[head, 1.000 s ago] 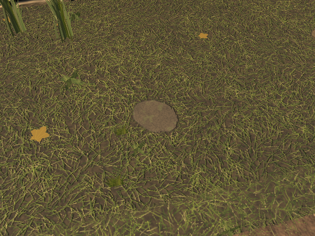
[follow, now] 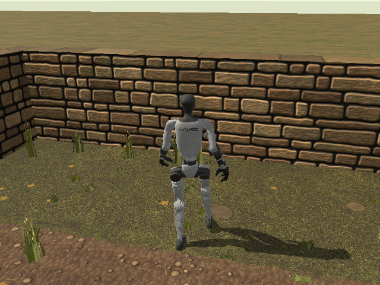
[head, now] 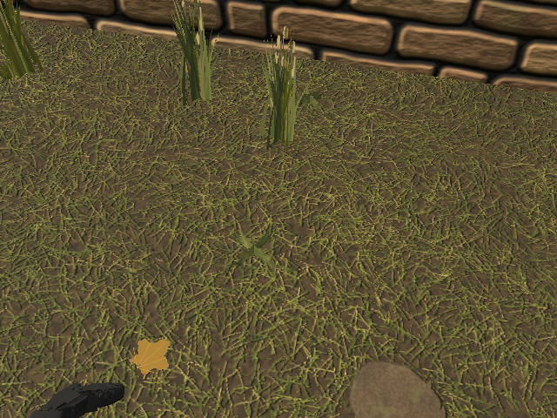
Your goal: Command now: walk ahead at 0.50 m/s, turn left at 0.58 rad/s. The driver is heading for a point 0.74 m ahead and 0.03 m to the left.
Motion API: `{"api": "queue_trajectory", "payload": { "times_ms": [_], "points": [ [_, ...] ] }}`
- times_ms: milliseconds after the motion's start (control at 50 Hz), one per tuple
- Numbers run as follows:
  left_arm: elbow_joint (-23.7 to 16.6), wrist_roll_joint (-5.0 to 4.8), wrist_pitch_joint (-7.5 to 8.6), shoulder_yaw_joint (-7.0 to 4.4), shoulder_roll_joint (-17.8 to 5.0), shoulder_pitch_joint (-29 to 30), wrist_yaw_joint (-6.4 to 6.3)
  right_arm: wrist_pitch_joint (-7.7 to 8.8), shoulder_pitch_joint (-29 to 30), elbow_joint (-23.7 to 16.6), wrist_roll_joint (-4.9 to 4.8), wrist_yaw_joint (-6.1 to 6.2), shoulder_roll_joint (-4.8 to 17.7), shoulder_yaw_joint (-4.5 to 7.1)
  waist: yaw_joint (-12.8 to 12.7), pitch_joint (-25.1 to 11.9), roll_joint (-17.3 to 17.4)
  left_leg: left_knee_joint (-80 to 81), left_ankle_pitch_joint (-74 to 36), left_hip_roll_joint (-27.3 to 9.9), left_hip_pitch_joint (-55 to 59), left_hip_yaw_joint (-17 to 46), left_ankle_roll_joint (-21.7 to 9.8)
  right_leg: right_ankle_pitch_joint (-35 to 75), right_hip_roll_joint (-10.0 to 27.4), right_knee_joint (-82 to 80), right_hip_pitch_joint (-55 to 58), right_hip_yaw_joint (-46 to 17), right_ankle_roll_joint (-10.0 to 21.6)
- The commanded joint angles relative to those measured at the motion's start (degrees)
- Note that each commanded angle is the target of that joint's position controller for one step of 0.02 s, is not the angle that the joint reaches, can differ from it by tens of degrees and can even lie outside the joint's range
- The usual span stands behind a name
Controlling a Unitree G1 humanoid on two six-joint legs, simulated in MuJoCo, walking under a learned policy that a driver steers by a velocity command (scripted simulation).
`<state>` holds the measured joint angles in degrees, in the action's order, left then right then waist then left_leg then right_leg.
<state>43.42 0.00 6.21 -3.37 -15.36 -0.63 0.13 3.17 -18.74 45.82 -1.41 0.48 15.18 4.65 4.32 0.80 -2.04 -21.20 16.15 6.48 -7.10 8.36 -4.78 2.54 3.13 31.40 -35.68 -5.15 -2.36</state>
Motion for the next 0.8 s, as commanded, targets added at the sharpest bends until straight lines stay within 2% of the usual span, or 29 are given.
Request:
{"api": "queue_trajectory", "payload": {
  "times_ms": [20, 60, 80, 100, 120, 140, 160, 180, 200, 220, 260, 280, 340, 400, 460, 520, 540, 560, 580, 600, 620, 640, 660, 680, 700, 720, 760, 800],
  "points": [
    [-5.5, -0.47, 1.65, -1.37, -6.0, 5.1, 0.74, 0.0, -2.0, -2.6, -0.17, 0.58, 8.6, 2.12, -0.5, -1.3, 7.8, 1.0, -12.4, -14.1, -0.9, 12.9, -7.1, -1.9, -2.9, -4.0, 6.7, 1.2, 1.0],
    [-4.9, -0.59, 2.37, -1.93, -7.2, 1.2, 0.93, -0.37, -1.0, -3.4, 0.06, 0.81, 8.6, 2.16, -3.1, -2.2, 9.7, -3.0, -14.6, -14.2, 0.4, 15.4, -6.1, -5.9, -3.3, -6.0, 12.0, 1.9, 2.7],
    [-3.6, -0.18, 2.68, -2.7, -8.6, -4.2, 0.67, -0.37, 0.1, -4.1, 0.21, 0.74, 7.4, 1.69, -6.0, -5.0, 9.6, -8.0, -17.8, -11.7, -1.0, 14.3, -4.6, -5.2, -2.8, -7.7, 20.3, 2.2, 4.4],
    [-2.7, 0.91, 2.88, -3.57, -11.4, -12.7, 0.25, -0.06, 1.3, -5.5, 0.78, 0.43, 4.6, 0.57, -10.1, -12.2, 6.2, -21.5, -14.9, -8.6, -7.4, 10.4, -2.4, -5.9, 4.9, -5.6, 34.8, -4.3, 8.1],
    [-1.1, 1.84, 2.15, -4.99, -16.6, -20.7, -0.05, 0.59, -6.3, -6.8, -0.38, 0.43, 1.0, -0.51, -8.6, -21.4, -10.0, -41.5, 5.4, -0.4, -27.4, 2.2, 2.1, -13.8, 18.8, -7.6, 57.0, -27.5, 17.4],
    [-0.7, 0.28, 1.61, -4.19, -12.8, -21.1, 0.29, 0.82, -7.5, -6.6, -1.0, 0.42, 5.0, -0.26, -8.5, -21.2, -14.7, -51.5, 17.9, -3.4, -37.3, 2.2, 2.9, -26.0, 22.8, -12.3, 58.2, -40.3, 19.1],
    [-1.9, -0.13, 1.12, -2.93, -8.2, -18.0, 0.14, 0.48, -2.8, -6.5, -1.01, 0.37, 9.6, 0.94, -9.6, -12.6, -7.4, -55.1, 13.3, -6.3, -40.4, 2.5, 3.2, -29.6, 20.3, -13.5, 50.9, -32.3, 16.2],
    [-2.5, 0.26, 0.49, -2.31, -6.7, -14.9, 0.0, 0.06, 1.1, -7.3, -0.38, 0.4, 9.6, 1.07, -9.0, -7.4, -2.9, -54.9, 8.7, -8.5, -39.3, 0.1, 3.5, -25.0, 17.6, -14.3, 43.0, -23.8, 13.9],
    [-2.0, 0.58, 0.17, -1.81, -5.6, -12.9, 0.15, -0.01, 3.4, -8.1, 0.34, 0.24, 8.5, 1.05, -7.8, -3.2, -1.6, -51.7, 5.7, -9.8, -37.5, -0.5, 3.5, -19.6, 14.7, -16.1, 35.7, -18.4, 13.2],
    [-1.6, 0.97, 0.24, -1.36, -4.7, -11.9, 0.27, -0.19, 3.3, -8.3, 0.36, 0.01, 7.3, 1.11, -6.3, -1.5, -2.8, -49.2, 3.8, -11.3, -34.9, -0.4, 3.3, -16.0, 12.6, -17.7, 31.1, -14.2, 12.7],
    [-0.6, 0.7, 0.68, -1.47, -4.8, -12.0, 0.71, -0.61, 1.7, -8.0, -0.18, -0.3, 4.4, 0.54, -4.9, -0.9, -4.1, -45.4, 2.7, -11.8, -31.3, -1.7, 3.3, -11.9, 10.8, -20.5, 26.9, -9.0, 13.4],
    [0.0, 0.42, 0.99, -1.72, -5.6, -12.4, 0.85, -0.73, 2.3, -8.4, -0.02, -0.32, 3.8, 0.32, -4.7, -0.7, -3.7, -43.1, 1.7, -11.9, -31.6, -1.9, 3.5, -9.3, 10.9, -21.6, 26.5, -7.3, 14.2],
    [1.2, -0.09, 1.12, -2.37, -7.8, -13.3, 0.8, -0.36, 6.3, -9.8, 0.8, -0.55, 3.0, -0.38, -4.8, -0.7, -1.9, -33.2, -5.1, -12.9, -32.8, -3.1, 4.0, -2.6, 11.2, -23.0, 28.1, -3.0, 15.2],
    [2.1, -0.75, 0.33, -2.55, -9.1, -14.5, 0.55, 0.5, 11.9, -10.8, 0.7, -1.42, 2.0, -1.16, -6.7, 0.1, -1.9, -22.0, -13.3, -12.4, -29.5, -6.3, 4.1, -0.6, 9.2, -23.1, 28.0, 2.1, 13.7],
    [3.7, -1.37, -0.49, -2.72, -10.4, -18.3, 0.58, 0.85, 17.1, -12.3, 0.21, -2.1, 2.3, -1.35, -8.8, 1.1, -2.3, -15.5, -14.8, -10.9, -27.1, -8.3, 4.0, -1.7, 10.0, -22.1, 30.1, 2.9, 13.0],
    [5.1, -1.92, -1.5, -2.89, -11.5, -19.8, 0.48, 1.09, 19.2, -13.7, 0.0, -2.62, 3.8, -0.99, -8.3, 1.9, -3.6, -11.3, -10.2, -9.8, -25.8, -9.0, 2.1, 0.7, 12.6, -19.6, 34.5, 2.1, 12.0],
    [5.3, -2.06, -1.84, -2.96, -12.0, -19.5, 0.36, 1.18, 17.8, -13.5, 0.14, -2.68, 4.6, -0.62, -6.8, 1.2, -4.0, -9.6, -9.0, -8.8, -22.7, -9.7, 1.2, 4.9, 12.8, -17.3, 35.3, 2.4, 11.4],
    [5.4, -2.25, -2.13, -2.87, -12.2, -18.6, 0.18, 1.24, 13.3, -12.2, 0.5, -2.55, 5.8, 0.17, -3.7, -1.3, -3.7, -6.9, -10.0, -7.1, -15.3, -11.2, -0.1, 13.2, 11.6, -11.9, 34.8, 4.4, 10.2],
    [5.6, -2.04, -2.22, -2.29, -10.8, -19.1, 0.01, 1.13, 5.1, -9.5, 0.85, -2.14, 8.5, 1.66, 0.0, -6.5, -2.4, -6.2, -11.1, -6.0, -3.0, -11.8, -1.7, 18.6, 8.8, -1.8, 31.7, 7.2, 8.5],
    [4.0, -0.46, -1.96, -0.89, -7.7, -18.7, -0.16, 0.84, -5.4, -7.7, 1.48, -1.34, 13.0, 3.1, 4.1, -14.7, 4.0, -8.1, -13.6, -16.5, 14.1, 0.3, -5.5, 5.0, 5.7, 16.1, 19.9, 10.0, 5.8],
    [2.4, -0.04, -0.64, 1.13, -1.5, -24.1, 0.21, 0.65, -7.1, -7.1, 1.59, -1.33, 18.0, 3.67, 0.2, -20.5, 18.9, -1.5, -4.8, -29.2, 29.5, 27.3, -14.7, -33.0, -4.1, 35.4, -2.1, 7.9, 2.6],
    [3.1, -1.42, 0.41, -0.18, -7.2, -20.8, 0.51, 0.8, -7.8, -7.1, 1.03, -1.51, 12.8, 2.41, 2.7, -20.2, 13.2, 2.3, 1.2, -28.8, 28.3, 31.5, -14.4, -36.1, -1.9, 42.5, -8.8, 0.5, 3.1],
    [1.4, -2.52, 0.9, -0.78, -9.2, -16.3, 0.75, 1.08, -4.3, -7.3, 0.95, -1.58, 10.7, 1.51, 2.0, -12.4, 11.2, 2.9, -1.7, -26.7, 22.1, 23.2, -12.1, -31.4, 0.6, 43.3, -12.3, 1.2, 3.9],
    [1.1, -2.0, 0.87, -0.66, -8.7, -14.1, 0.52, 1.14, -0.5, -7.6, 1.0, -1.67, 8.9, 0.92, 0.2, -8.5, 7.6, 3.8, -6.6, -24.0, 14.7, 16.6, -10.7, -26.3, 2.9, 40.6, -10.5, 2.3, 3.9],
    [1.2, -0.96, 0.54, -0.86, -8.4, -13.3, 0.38, 1.19, 2.6, -7.9, 1.3, -1.9, 7.3, 0.46, -1.6, -5.5, 6.7, 5.5, -11.0, -22.1, 7.9, 12.3, -10.0, -23.2, 4.3, 37.2, -7.8, 2.3, 3.5],
    [1.4, -0.79, -0.16, -0.96, -7.8, -14.5, 0.49, 1.41, 4.4, -8.0, 1.73, -2.0, 6.1, 0.11, -3.7, -4.5, 7.5, 7.5, -13.4, -20.7, 3.3, 9.4, -9.5, -21.0, 5.4, 35.2, -4.1, 1.8, 3.3],
    [1.8, -0.79, -1.49, -0.6, -5.6, -15.6, 0.5, 2.17, 5.1, -7.4, 1.47, -2.01, 6.4, 0.35, -5.4, -3.6, 7.2, 10.7, -15.8, -20.1, -1.2, 6.3, -10.2, -18.7, 5.6, 32.1, -1.2, 2.1, 2.5],
    [0.8, -0.27, -2.17, -0.37, -4.9, -13.0, 0.23, 2.73, 4.4, -6.2, 1.39, -1.67, 7.7, 0.76, -5.6, -1.8, 5.9, 12.6, -18.1, -19.8, -2.7, 3.2, -10.5, -14.4, 5.7, 27.5, -2.8, 2.2, 1.5]
  ]
}}
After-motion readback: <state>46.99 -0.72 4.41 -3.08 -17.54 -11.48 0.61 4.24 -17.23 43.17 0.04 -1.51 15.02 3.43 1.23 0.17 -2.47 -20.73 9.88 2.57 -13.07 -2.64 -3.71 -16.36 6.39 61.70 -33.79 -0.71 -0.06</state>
